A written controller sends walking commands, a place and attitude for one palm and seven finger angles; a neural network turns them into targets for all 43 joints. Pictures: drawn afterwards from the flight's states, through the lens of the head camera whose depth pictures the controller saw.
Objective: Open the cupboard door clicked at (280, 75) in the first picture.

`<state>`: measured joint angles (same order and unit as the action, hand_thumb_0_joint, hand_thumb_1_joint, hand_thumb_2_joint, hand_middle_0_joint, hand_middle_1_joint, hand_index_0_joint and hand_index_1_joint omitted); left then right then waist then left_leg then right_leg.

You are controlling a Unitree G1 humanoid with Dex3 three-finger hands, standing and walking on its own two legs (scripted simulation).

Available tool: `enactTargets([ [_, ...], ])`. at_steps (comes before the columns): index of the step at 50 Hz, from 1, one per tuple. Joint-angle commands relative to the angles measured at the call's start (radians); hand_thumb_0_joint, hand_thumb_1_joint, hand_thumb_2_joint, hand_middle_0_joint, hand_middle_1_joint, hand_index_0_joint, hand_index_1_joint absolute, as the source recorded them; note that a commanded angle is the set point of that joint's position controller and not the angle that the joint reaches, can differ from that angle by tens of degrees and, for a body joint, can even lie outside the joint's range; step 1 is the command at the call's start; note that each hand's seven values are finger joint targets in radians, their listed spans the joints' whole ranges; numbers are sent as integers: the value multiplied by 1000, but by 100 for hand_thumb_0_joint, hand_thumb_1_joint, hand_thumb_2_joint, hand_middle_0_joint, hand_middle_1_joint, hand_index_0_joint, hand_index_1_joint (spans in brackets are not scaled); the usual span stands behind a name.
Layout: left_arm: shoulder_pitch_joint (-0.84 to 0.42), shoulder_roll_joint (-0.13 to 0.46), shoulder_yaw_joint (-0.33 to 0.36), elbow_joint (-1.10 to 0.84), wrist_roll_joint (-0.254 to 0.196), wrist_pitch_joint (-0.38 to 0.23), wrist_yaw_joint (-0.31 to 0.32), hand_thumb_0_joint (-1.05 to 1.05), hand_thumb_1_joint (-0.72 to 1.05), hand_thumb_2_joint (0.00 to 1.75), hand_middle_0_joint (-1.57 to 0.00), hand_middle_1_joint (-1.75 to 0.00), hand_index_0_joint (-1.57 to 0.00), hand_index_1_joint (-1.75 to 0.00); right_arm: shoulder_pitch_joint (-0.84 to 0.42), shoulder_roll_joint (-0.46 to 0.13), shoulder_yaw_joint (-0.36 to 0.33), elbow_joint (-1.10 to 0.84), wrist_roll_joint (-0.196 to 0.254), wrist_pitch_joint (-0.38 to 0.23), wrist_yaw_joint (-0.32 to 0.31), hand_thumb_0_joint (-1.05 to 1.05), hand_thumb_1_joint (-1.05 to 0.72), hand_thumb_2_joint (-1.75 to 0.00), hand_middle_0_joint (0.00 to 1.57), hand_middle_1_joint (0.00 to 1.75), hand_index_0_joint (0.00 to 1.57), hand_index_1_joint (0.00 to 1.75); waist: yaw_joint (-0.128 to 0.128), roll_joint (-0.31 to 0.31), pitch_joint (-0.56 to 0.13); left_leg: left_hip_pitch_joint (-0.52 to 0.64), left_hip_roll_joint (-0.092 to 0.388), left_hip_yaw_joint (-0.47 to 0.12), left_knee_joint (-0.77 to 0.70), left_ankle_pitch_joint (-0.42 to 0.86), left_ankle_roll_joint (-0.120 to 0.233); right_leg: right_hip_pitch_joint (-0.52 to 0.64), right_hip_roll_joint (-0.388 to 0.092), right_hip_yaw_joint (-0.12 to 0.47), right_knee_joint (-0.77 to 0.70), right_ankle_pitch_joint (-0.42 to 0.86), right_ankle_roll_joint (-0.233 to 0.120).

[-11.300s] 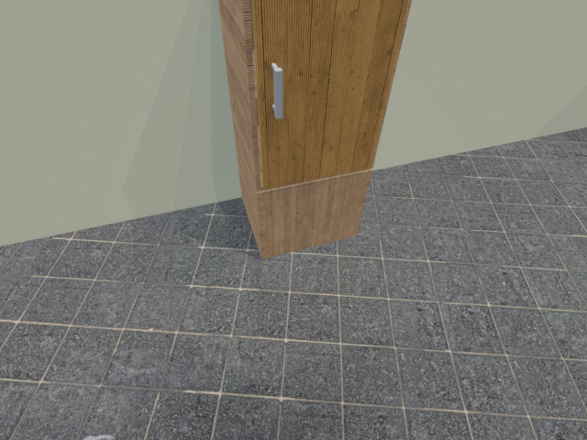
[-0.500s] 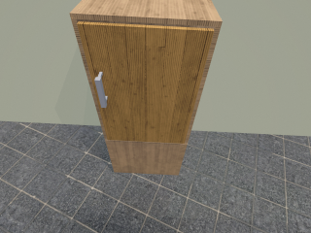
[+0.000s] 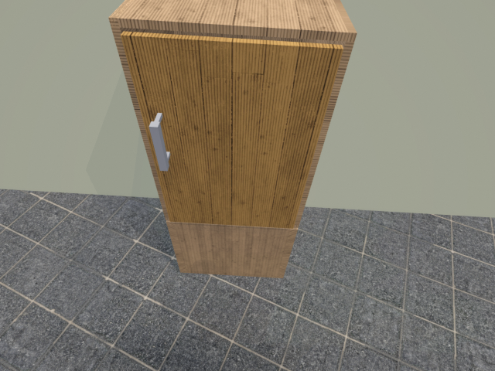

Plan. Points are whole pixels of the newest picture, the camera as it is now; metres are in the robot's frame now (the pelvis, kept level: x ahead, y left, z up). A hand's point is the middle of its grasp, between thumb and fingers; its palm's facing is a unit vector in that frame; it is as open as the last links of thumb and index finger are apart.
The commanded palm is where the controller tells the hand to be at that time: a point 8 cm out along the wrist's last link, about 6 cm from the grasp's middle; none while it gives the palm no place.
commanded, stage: look again from close up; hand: left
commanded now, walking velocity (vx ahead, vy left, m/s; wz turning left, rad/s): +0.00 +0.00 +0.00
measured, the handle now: (161, 142) +0.58 +0.24 +0.01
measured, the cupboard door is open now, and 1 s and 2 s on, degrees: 0 0 0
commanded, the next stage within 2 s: raise the hand with hooked fingers in 0.64 s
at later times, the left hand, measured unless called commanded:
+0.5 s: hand out of the picture -0.01 +0.15 -0.18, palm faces +0.04 -0.99 -0.13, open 7.3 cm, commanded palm none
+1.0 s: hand (154, 312) +0.21 +0.17 -0.02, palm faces +0.15 -0.99 -0.05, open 7.7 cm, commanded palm +0.13 +0.22 -0.06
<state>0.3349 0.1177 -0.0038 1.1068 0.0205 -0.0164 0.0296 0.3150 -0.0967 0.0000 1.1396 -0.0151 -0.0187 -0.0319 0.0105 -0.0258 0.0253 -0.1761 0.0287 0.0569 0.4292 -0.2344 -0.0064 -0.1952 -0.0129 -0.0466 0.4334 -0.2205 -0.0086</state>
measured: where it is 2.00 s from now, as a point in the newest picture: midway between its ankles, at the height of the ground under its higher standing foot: outside the picture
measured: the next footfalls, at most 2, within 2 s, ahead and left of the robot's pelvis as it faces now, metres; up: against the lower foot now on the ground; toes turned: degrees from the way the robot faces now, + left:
none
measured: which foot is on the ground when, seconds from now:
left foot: down 0.00-1.00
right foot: down 0.00-1.00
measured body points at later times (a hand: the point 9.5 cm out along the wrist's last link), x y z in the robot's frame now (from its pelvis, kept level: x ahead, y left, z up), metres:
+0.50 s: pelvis +0.01 +0.00 +0.00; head +0.02 +0.01 +0.45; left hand -0.01 +0.20 -0.17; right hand -0.01 -0.21 -0.16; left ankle +0.00 +0.12 -0.74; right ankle +0.01 -0.11 -0.74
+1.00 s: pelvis +0.00 +0.00 -0.04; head +0.01 -0.01 +0.41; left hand +0.20 +0.22 -0.01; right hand +0.15 -0.26 -0.12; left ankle +0.00 +0.12 -0.74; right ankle +0.01 -0.11 -0.74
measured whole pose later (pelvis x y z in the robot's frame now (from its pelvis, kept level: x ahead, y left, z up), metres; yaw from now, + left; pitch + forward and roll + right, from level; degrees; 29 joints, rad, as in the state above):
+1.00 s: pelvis +0.00 +0.00 -0.04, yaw +2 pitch +6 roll +1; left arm 0.38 0.16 0.02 0.13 -0.16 -0.30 0.00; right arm 0.26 -0.27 -0.04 0.72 0.01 -0.32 -0.05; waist -0.03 0.01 -0.10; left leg -0.51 0.01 0.03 0.78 -0.38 0.00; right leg -0.52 -0.05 -0.07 0.80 -0.39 0.00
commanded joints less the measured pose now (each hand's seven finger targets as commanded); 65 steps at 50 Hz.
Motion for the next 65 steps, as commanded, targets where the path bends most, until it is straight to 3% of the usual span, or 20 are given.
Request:
enactTargets([
  [1,89,70,16,-22,-4,-13,7,0,90,90,-20,-30,-20,-30,78,-85,-10,-22,3,-14,-4,0,-90,-90,20,30,20,30,-2,28,74,-56,72,-76,-96,42,28,-29,-82,91,-89,52,-26],
  [36,85,73,17,-11,-4,-15,8,0,90,90,-20,-30,-20,-30,76,-89,-9,-12,3,-18,-9,0,-90,-90,20,30,20,30,-1,26,63,-25,78,-72,-91,113,27,-3,-85,82,-80,111,-26],
  [37,120,125,13,27,3,-31,47,0,90,90,-20,-30,-20,-30,-58,-153,-15,-89,14,-22,5,0,-90,-90,20,30,20,30,29,83,85,-77,85,-27,111,173,-3,-41,-143,134,-65,425,-19],
  [38,-626,273,12,-1573,-218,-230,29,0,88,89,-20,-32,-20,-32,-39,-340,-25,-471,46,-165,-30,0,-90,-90,20,30,20,30,-115,258,-405,167,-23,-33,-10,197,30,78,-44,52,25,277,-22],
  [39,-271,244,65,-1304,-135,-172,93,0,85,88,-20,-33,-20,-33,-114,-240,-7,-398,48,-254,-59,0,-90,-90,20,30,20,30,-21,313,-409,150,3,-17,-7,253,32,51,-2,20,91,109,-44],
  [40,13,65,-28,-1102,-150,-28,132,0,83,87,-21,-34,-21,-34,-105,-192,-26,-403,79,-285,-55,0,-90,-90,20,30,20,30,-42,205,-201,-20,18,-52,-18,146,11,-65,-1,-41,94,-12,-23],
  [41,15,-59,-117,-1113,-174,-1,114,0,81,86,-21,-36,-21,-36,-69,-213,-21,-391,87,-303,-52,0,-90,-90,20,30,20,30,-55,101,-85,-90,8,-56,-4,26,18,-111,1,-57,76,-23,-14],
  [44,8,-15,-116,-1216,-183,-135,76,0,74,83,-21,-40,-21,-40,-99,-277,-38,-494,58,-366,-64,0,-90,-90,20,30,20,30,-90,-126,-20,-198,-24,-85,119,-116,38,-286,4,-52,93,-202,5],
  [45,9,-9,-99,-1159,-171,-182,53,0,71,82,-21,-42,-21,-42,-99,-279,-45,-529,50,-374,-54,0,-90,-90,20,30,20,30,-88,-133,1,-245,-41,-81,175,-128,31,-343,0,-47,124,-241,5],
  [46,11,0,-55,-1101,-167,-243,22,0,69,81,-22,-43,-22,-43,-97,-278,-58,-543,32,-373,-43,0,-90,-90,20,30,20,30,-72,-199,-29,-306,-45,-75,229,-142,19,-400,0,-48,167,-289,3],
  [47,114,-7,-16,-1019,-178,-313,-24,0,67,80,-22,-45,-22,-45,-118,-272,-69,-570,23,-374,-31,0,-90,-90,20,30,20,30,-25,-250,-47,-376,-43,-67,278,-149,10,-437,1,-48,219,-320,0],
  [49,252,15,66,-956,-218,-464,-142,0,62,78,-22,-48,-22,-48,-150,-268,-87,-619,15,-362,5,0,-90,-90,20,30,20,30,37,-232,-108,-494,-51,-53,378,-115,-5,-453,1,-31,332,-259,-14],
  [50,297,83,152,-918,-228,-530,-212,0,60,77,-22,-50,-22,-50,-147,-274,-101,-639,17,-341,29,0,-90,-90,20,30,20,30,74,-118,-157,-512,-61,-45,427,-55,-17,-416,-1,-14,405,-153,-34],
  [51,280,113,176,-983,-231,-602,-275,0,57,76,-22,-51,-22,-51,-179,-274,-103,-678,11,-326,47,0,-90,-90,20,30,20,30,76,-45,-203,-539,-65,-39,478,-8,-17,-416,-5,-12,475,-46,-42],
  [53,318,166,240,-1022,-225,-598,-307,0,53,74,-23,-54,-23,-54,-215,-266,-112,-751,19,-284,52,0,-90,-90,20,30,20,30,106,-16,-302,-586,-69,-5,523,31,0,-387,-5,17,541,47,-39],
  [55,237,178,227,-1175,-245,-530,-307,0,48,72,-23,-57,-23,-57,-217,-262,-106,-806,26,-238,49,0,-90,-90,20,30,20,30,99,82,-326,-578,-72,-6,528,35,5,-380,2,32,555,60,-40],
  [57,172,175,215,-1309,-252,-480,-277,0,43,70,-23,-60,-23,-60,-205,-252,-99,-845,33,-209,36,0,-90,-90,20,30,20,30,63,94,-358,-562,-59,-13,543,20,16,-403,5,40,534,42,-28],
  [58,121,175,213,-1373,-261,-476,-258,0,41,69,-24,-62,-24,-62,-190,-246,-95,-851,34,-202,27,0,-90,-90,20,30,20,30,35,87,-364,-580,-58,-15,566,-18,21,-406,-2,80,496,-17,-15],
  [60,-17,194,207,-1490,-262,-506,-238,0,36,67,-24,-64,-24,-64,-139,-247,-85,-834,27,-198,5,0,-90,-90,20,30,20,30,-30,45,-335,-567,-34,-51,599,-22,30,-478,19,66,504,-26,-9],
  [65,-127,205,163,-1431,-281,-538,-326,0,25,62,-25,-72,-25,-72,-119,-265,-54,-763,28,-237,-26,0,-90,-90,20,30,20,30,-85,96,-325,-580,-18,-83,654,-51,35,-574,32,48,515,-88,-13],
])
